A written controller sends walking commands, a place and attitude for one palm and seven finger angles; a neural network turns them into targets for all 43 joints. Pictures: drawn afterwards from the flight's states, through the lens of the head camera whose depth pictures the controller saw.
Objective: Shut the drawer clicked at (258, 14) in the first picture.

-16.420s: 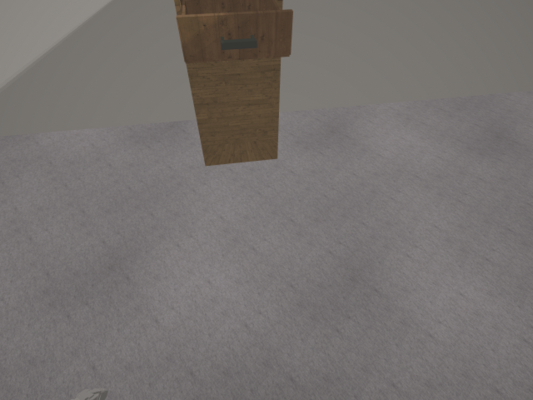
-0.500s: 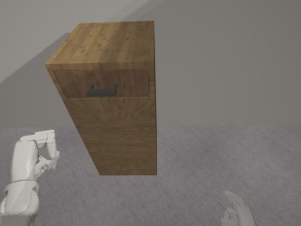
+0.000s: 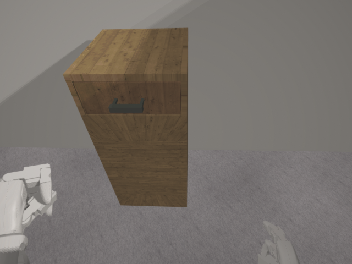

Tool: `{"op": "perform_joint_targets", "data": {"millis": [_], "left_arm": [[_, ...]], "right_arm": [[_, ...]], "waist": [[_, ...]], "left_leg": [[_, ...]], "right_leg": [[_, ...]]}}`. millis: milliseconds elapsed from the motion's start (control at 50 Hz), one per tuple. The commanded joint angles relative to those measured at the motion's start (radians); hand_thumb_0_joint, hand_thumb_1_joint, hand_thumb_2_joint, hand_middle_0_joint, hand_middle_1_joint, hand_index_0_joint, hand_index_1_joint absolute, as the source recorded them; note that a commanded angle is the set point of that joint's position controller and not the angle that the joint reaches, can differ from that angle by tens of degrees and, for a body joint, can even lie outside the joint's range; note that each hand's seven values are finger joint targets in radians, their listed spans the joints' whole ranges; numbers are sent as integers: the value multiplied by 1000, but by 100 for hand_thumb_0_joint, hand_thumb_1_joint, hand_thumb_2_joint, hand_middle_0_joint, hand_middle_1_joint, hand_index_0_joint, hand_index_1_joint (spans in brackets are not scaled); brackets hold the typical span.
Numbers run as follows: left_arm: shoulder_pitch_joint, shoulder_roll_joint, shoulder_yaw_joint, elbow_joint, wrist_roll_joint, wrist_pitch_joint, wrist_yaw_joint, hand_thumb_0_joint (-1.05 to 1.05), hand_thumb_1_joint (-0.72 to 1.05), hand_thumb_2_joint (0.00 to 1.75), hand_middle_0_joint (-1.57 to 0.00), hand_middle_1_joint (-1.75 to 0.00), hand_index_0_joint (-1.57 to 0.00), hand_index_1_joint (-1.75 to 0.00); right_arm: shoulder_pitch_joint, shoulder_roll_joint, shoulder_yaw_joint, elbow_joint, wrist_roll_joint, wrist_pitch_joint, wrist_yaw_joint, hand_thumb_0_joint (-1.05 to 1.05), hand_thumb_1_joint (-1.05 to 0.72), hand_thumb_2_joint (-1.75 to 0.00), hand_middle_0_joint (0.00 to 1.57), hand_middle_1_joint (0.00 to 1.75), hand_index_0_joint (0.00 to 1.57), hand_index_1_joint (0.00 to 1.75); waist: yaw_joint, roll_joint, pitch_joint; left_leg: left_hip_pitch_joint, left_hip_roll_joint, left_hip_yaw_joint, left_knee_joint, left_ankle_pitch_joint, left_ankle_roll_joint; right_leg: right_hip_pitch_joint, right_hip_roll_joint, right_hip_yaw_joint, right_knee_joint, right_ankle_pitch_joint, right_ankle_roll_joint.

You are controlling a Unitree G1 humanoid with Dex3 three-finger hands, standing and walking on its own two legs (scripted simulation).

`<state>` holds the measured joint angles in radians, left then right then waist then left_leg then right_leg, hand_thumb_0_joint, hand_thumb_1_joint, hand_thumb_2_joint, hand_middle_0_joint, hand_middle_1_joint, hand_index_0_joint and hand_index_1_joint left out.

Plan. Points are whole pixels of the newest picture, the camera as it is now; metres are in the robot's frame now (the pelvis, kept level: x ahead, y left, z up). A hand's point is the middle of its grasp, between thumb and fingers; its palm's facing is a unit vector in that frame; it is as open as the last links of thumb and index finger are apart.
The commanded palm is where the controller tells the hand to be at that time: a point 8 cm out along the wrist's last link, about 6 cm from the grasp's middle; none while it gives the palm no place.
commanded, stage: step back with the hand held close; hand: left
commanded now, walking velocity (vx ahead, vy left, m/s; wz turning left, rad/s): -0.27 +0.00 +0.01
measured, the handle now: (127, 104) +0.60 +0.26 +0.04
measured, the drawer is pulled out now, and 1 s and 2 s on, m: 0.00 0.00 0.00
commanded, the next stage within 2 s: stop stepping back and stand still in 1.24 s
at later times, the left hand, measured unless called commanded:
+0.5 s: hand (30, 210) +0.15 +0.27 +0.15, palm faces +0.33 -0.80 -0.51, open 3.3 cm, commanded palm +0.09 +0.30 +0.17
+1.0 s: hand out of the picture +0.06 +0.27 +0.15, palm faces +0.40 -0.78 -0.48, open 3.3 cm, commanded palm +0.00 +0.31 +0.17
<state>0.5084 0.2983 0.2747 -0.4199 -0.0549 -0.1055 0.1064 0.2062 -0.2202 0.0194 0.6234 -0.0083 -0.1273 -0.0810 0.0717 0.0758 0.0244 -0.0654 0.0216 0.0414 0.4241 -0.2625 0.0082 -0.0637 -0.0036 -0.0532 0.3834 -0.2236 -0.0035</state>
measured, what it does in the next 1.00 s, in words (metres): shifts its weight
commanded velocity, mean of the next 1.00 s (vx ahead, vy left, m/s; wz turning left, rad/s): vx -0.30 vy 0.00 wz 0.02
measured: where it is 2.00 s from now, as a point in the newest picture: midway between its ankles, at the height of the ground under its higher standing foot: outside the picture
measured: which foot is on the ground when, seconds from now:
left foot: down 0.00-1.00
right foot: down 0.00-1.00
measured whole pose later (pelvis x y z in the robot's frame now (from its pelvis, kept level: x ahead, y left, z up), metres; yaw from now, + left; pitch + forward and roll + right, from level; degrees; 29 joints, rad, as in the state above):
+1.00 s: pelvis -0.12 +0.03 -0.02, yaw +2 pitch +1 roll -3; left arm 0.61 0.37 0.42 -0.58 -0.01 -0.30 0.13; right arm 0.21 -0.21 -0.02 0.58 -0.01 -0.11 -0.07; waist 0.00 0.02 0.04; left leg -0.49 0.01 0.02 0.61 -0.14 0.05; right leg -0.34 0.07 0.06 0.59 -0.26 0.02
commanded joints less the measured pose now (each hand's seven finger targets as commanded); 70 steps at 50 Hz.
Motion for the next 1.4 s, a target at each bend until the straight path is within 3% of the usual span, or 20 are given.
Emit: {"op": "perform_joint_targets", "data": {"millis": [0, 40, 140, 300, 420, 500, 580, 660, 720, 760, 840, 960, 1060, 1120, 1160, 1180, 1220, 1300, 1360, 1380], "left_arm": [[-78, 230, 203, -208, -2, -105, 14, 0, 90, 90, -140, -160, -140, -160], [-8, 178, 152, -204, 5, -112, 6, 0, 90, 90, -140, -160, -140, -160], [75, 202, 178, -250, 6, -130, 14, 0, 90, 90, -140, -160, -140, -160], [143, 235, 223, -321, 9, -142, 29, 0, 90, 90, -140, -160, -140, -160], [133, 215, 214, -324, 22, -151, 34, 0, 90, 90, -140, -160, -140, -160], [101, 214, 217, -324, 29, -164, 43, 0, 90, 90, -140, -160, -140, -160], [76, 214, 208, -347, 30, -182, 51, 0, 90, 90, -140, -160, -140, -160], [59, 225, 208, -351, 29, -192, 66, 0, 90, 90, -140, -160, -140, -160], [61, 212, 204, -355, 40, -202, 72, 0, 90, 90, -140, -160, -140, -160], [72, 230, 237, -361, 52, -211, 71, 0, 90, 90, -140, -160, -140, -160], [91, 222, 252, -342, 70, -232, 51, 0, 90, 90, -140, -160, -140, -160], [100, 246, 228, -396, 15, -255, 37, 0, 90, 90, -140, -160, -140, -160], [93, 281, 249, -384, 12, -243, 62, 0, 90, 90, -140, -160, -140, -160], [93, 268, 244, -387, 12, -252, 59, 0, 90, 90, -140, -160, -140, -160], [89, 253, 264, -401, 31, -264, 52, 0, 90, 90, -140, -160, -140, -160], [70, 275, 287, -416, 38, -261, 51, 0, 90, 90, -140, -160, -140, -160], [61, 269, 276, -402, 26, -254, 50, 0, 90, 90, -140, -160, -140, -160], [78, 223, 192, -407, 2, -225, 52, 0, 90, 90, -140, -160, -140, -160], [99, 248, 196, -416, -14, -216, 43, 0, 90, 90, -140, -160, -140, -160], [79, 260, 190, -430, -11, -216, 39, 0, 90, 90, -140, -160, -140, -160]], "right_arm": [[-117, -105, -41, -176, 5, -9, 7, 0, -90, -90, 20, 30, 20, 30], [-113, -114, -49, -188, 1, 18, 16, 0, -90, -90, 20, 30, 20, 30], [-113, -116, -68, -218, 5, 55, 15, 0, -90, -90, 20, 30, 20, 30], [-111, -118, -83, -253, 14, 75, 5, 0, -90, -90, 20, 30, 20, 30], [-99, -124, -83, -255, 15, 50, 3, 0, -90, -90, 20, 30, 20, 30], [-89, -121, -81, -253, 18, 29, -2, 0, -90, -90, 20, 30, 20, 30], [-74, -116, -79, -241, 14, 12, -2, 0, -90, -90, 20, 30, 20, 30], [-72, -127, -79, -224, 6, 6, -7, 0, -90, -90, 20, 30, 20, 30], [-75, -137, -73, -229, 7, -4, -10, 0, -90, -90, 20, 30, 20, 30], [-92, -140, -77, -238, 12, -15, -17, 0, -90, -90, 20, 30, 20, 30], [-97, -138, -85, -239, 2, -33, -7, 0, -90, -90, 20, 30, 20, 30], [-59, -108, -91, -183, 6, -30, 13, 0, -90, -90, 20, 30, 20, 30], [-91, -90, -91, -171, 2, 7, 7, 0, -90, -90, 20, 30, 20, 30], [-101, -110, -86, -185, 7, 11, -2, 0, -90, -90, 20, 30, 20, 30], [-133, -149, -88, -208, -7, -25, -11, 0, -90, -90, 20, 30, 20, 30], [-111, -133, -92, -195, -16, -35, -11, 0, -90, -90, 20, 30, 20, 30], [-109, -117, -103, -173, -17, -45, 10, 0, -90, -90, 20, 30, 20, 30], [-97, -90, -84, -137, -6, -55, 40, 0, -90, -90, 20, 30, 20, 30], [-56, -78, -76, -128, -15, -49, 44, 0, -90, -90, 20, 30, 20, 30], [-42, -78, -70, -119, -15, -42, 43, 0, -90, -90, 20, 30, 20, 30]], "waist": [[-53, -86, 43], [-61, -80, -10], [-60, -32, -142], [-55, -4, -198], [-62, 20, -128], [-73, -39, -80], [-83, -109, -71], [-89, -83, -61], [-87, 36, -52], [-74, 130, -79], [-67, 100, -40], [-92, -130, -208], [-100, -163, -130], [-100, -31, -81], [-83, 270, -101], [-80, 235, -132], [-63, 88, -160], [-62, 164, -197], [-57, 184, -232], [-64, 98, -217]], "left_leg": [[-111, 5, -36, -32, 80, 32], [-101, 12, -31, -29, 132, 30], [-106, 34, -31, -42, 301, 29], [-199, 68, -65, -46, 401, 29], [-432, 105, -99, -105, 90, 64], [-546, 86, -104, -89, -177, 73], [-453, 33, -87, 14, -231, 52], [-361, 29, -97, 45, -228, 40], [-513, 104, -180, -119, -348, 68], [-671, 190, -275, -251, -446, 109], [-814, 198, -261, -193, -452, 134], [-260, 24, -81, 142, 18, 16], [-148, -23, -72, 272, -14, -9], [-208, 71, -189, 44, -134, 26], [-633, 308, -489, -391, -591, 129], [-678, 360, -507, -429, -577, 146], [-542, 317, -356, -331, -406, 125], [-301, 221, -183, -335, -300, 23], [-102, 151, -99, -277, -153, -90], [-21, 74, -1, -87, -55, -108]], "right_leg": [[-141, -59, 142, -148, 123, -16], [-124, -61, 127, -126, 176, -13], [-37, -47, 75, -18, 360, 5], [7, -22, 50, 112, 411, 19], [51, -9, 64, 207, 283, 25], [31, -31, 110, 179, 202, 17], [-137, -78, 182, 23, -16, -12], [-281, -83, 184, -48, -194, -21], [-148, -9, 104, 88, -174, 14], [40, 57, 63, 305, -5, 32], [124, 76, 107, 355, 44, 31], [-252, -95, 288, 47, 239, -47], [-488, -170, 294, -73, 38, -95], [-480, -30, 174, 40, -138, -27], [-86, 148, 68, 501, -167, 30], [-44, 148, 98, 728, -207, 28], [-130, 133, 90, 791, -255, 16], [-191, 119, -35, 505, -369, -14], [-175, 107, -65, 37, -374, -52], [-238, 29, 0, -147, -308, -84]]}}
